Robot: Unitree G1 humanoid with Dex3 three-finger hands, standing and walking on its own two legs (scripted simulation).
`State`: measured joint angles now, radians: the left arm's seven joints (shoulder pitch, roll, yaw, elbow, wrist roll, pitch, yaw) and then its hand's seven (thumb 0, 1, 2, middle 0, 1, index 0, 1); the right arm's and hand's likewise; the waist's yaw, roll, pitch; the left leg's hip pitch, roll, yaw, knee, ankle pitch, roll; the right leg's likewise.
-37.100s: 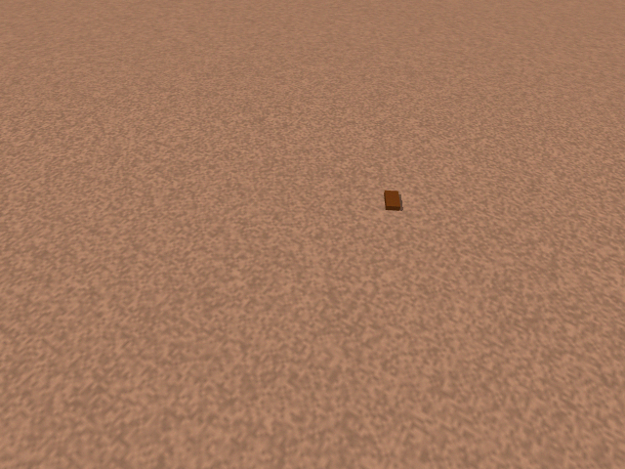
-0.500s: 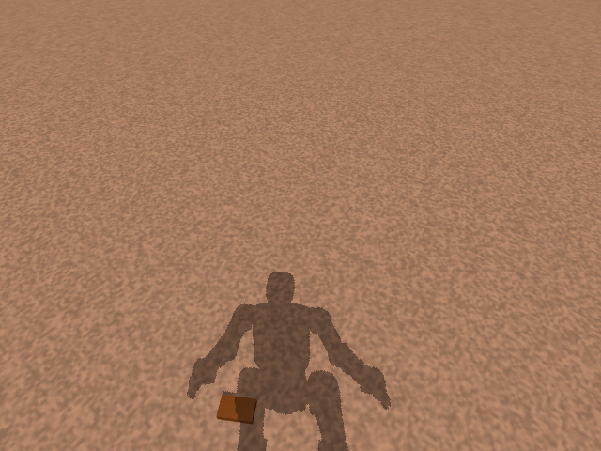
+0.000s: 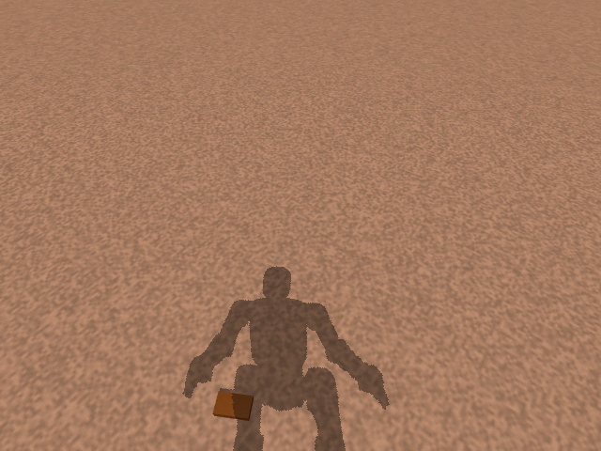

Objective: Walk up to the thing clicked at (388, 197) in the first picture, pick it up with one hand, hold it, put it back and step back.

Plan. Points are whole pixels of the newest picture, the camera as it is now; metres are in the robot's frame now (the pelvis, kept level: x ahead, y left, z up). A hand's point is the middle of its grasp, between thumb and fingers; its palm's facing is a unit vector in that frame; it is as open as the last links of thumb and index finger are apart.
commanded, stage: stand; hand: left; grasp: from above
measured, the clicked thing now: (233, 405) +0.40 +0.22 -0.77
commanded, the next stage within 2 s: step back in 0.24 s
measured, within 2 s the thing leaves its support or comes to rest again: neither
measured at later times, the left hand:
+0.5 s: hand out of the picture +0.09 +0.30 -0.17, palm faces -0.01 -0.92 -0.38, open 7.3 cm
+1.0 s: hand out of the picture -0.02 +0.29 -0.17, palm faces -0.09 -0.92 -0.39, open 7.3 cm
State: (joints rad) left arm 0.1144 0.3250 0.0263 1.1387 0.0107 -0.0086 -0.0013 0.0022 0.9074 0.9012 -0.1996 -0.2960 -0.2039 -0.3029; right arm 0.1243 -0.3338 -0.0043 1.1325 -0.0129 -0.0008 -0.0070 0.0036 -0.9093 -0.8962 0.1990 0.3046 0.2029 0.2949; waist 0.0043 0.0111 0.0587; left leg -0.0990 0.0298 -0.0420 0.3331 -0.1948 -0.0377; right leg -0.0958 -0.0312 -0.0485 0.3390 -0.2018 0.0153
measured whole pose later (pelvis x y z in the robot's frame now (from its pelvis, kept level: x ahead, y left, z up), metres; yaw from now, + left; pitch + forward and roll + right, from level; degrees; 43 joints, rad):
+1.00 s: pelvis -0.13 +0.04 -0.03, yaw -5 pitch -3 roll +0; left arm 0.16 0.35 0.08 0.88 0.03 0.04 -0.01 0.00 0.91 0.90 -0.20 -0.30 -0.20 -0.30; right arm 0.11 -0.38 -0.04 0.87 0.00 0.05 -0.02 0.00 -0.91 -0.90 0.20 0.30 0.21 0.30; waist -0.01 0.04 0.18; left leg -0.44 -0.02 -0.03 0.83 -0.43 0.01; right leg -0.26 0.03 0.03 0.68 -0.37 -0.02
